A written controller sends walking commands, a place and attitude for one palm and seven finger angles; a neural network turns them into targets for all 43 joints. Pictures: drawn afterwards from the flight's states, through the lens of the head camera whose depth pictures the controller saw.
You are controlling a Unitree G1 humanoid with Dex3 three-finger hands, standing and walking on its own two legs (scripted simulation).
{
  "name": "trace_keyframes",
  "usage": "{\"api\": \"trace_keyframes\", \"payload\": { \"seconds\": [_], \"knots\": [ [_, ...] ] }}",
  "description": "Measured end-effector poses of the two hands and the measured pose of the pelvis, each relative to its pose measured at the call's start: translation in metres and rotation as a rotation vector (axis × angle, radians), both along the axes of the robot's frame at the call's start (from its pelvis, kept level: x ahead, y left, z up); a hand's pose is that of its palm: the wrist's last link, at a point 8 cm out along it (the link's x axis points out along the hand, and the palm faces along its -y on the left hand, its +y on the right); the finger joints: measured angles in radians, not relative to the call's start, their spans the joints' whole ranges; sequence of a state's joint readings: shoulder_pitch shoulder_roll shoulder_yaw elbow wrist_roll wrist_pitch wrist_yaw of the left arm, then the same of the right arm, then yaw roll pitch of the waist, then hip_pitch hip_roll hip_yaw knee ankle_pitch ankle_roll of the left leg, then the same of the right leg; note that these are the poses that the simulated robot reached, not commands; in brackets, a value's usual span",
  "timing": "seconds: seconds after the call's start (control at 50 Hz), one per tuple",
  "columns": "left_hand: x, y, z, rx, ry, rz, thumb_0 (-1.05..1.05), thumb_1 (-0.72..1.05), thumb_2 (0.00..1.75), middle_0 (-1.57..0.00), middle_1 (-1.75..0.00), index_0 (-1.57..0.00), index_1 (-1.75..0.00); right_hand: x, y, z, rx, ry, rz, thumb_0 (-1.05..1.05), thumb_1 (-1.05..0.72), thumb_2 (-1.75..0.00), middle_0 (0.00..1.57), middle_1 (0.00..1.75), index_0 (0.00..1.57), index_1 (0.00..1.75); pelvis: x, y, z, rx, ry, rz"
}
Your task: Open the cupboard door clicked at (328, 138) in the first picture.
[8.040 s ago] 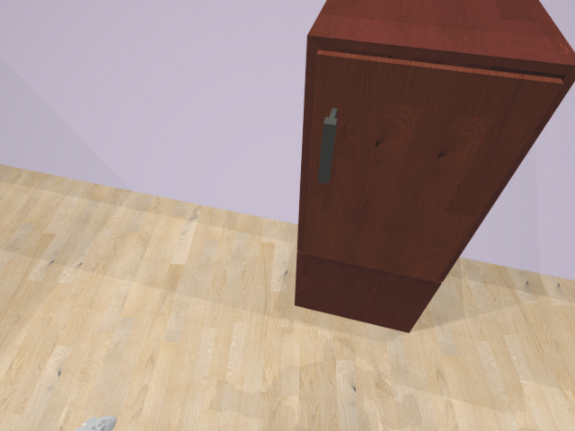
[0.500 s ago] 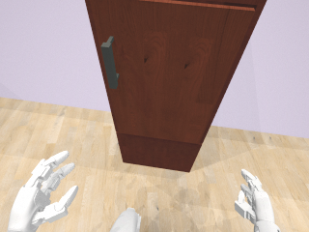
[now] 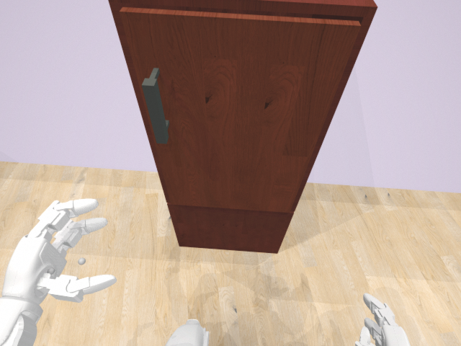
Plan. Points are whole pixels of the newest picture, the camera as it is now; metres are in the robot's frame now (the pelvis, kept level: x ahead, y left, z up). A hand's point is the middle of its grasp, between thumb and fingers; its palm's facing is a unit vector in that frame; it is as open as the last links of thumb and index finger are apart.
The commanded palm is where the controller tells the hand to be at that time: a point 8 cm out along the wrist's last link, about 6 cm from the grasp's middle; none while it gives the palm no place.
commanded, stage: raise the hand with hooked fingers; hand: left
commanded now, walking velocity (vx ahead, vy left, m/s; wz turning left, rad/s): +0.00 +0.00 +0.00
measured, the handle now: (159, 107) +0.54 +0.18 +0.10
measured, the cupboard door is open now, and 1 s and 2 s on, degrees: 0 0 0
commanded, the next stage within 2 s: move the hooked fingers beside the handle in 1.10 s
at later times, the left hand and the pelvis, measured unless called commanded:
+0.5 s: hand (46, 218) +0.27 +0.29 +0.11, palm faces +0.01 -1.00 -0.04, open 13.9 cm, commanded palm +0.25 +0.33 +0.12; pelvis +0.00 +0.01 +0.02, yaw +1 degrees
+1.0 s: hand (60, 201) +0.29 +0.27 +0.13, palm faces +0.01 -1.00 -0.03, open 14.0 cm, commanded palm +0.26 +0.32 +0.13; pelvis +0.01 -0.01 +0.03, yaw +1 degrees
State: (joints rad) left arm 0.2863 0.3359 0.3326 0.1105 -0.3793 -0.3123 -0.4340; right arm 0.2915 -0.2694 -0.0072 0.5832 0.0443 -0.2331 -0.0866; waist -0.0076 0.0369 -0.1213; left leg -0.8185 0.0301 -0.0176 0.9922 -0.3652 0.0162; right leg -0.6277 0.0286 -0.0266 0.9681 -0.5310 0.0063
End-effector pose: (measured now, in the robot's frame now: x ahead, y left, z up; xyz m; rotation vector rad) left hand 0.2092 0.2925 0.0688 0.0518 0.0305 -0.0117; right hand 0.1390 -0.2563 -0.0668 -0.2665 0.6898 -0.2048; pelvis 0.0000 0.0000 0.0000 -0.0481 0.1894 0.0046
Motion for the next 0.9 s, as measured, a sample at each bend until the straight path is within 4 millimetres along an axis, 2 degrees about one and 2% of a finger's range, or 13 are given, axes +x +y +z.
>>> {"api": "trace_keyframes", "payload": {
  "seconds": [0.26, 0.42, 0.66, 0.9],
  "knots": [
    [0.018, 0.029, 0.027, -0.002, -0.036, 0.019, 0.0, -0.37, 0.36, -0.29, -1.12, -0.29, -1.11, 0.028, 0.033, 0.028, 0.016, -0.091, 0.079, 0.02, -0.9, -0.9, 0.2, 0.3, 0.2, 0.3, -0.001, 0.012, 0.013, -0.011, -0.049, 0.014],
    [0.032, 0.042, 0.041, -0.007, -0.03, 0.023, -0.01, -0.47, 0.32, -0.3, -1.18, -0.3, -1.18, 0.03, 0.045, 0.032, 0.031, -0.08, 0.103, 0.02, -0.9, -0.9, 0.2, 0.3, 0.2, 0.3, -0.001, 0.015, 0.02, -0.009, -0.071, 0.018],
    [0.057, 0.051, 0.066, -0.002, -0.047, 0.02, -0.01, -0.5, 0.3, -0.3, -1.2, -0.3, -1.19, 0.014, 0.025, 0.031, 0.012, -0.02, 0.058, 0.02, -0.9, -0.9, 0.2, 0.3, 0.2, 0.3, 0.002, 0.009, 0.028, -0.001, -0.086, 0.017],
    [0.062, 0.034, 0.059, -0.02, -0.031, 0.012, -0.01, -0.5, 0.3, -0.3, -1.2, -0.3, -1.2, 0.006, 0.003, 0.029, 0.007, 0.007, 0.025, 0.02, -0.9, -0.9, 0.2, 0.3, 0.2, 0.3, 0.007, -0.001, 0.029, 0.01, -0.08, 0.007]
  ]
}}
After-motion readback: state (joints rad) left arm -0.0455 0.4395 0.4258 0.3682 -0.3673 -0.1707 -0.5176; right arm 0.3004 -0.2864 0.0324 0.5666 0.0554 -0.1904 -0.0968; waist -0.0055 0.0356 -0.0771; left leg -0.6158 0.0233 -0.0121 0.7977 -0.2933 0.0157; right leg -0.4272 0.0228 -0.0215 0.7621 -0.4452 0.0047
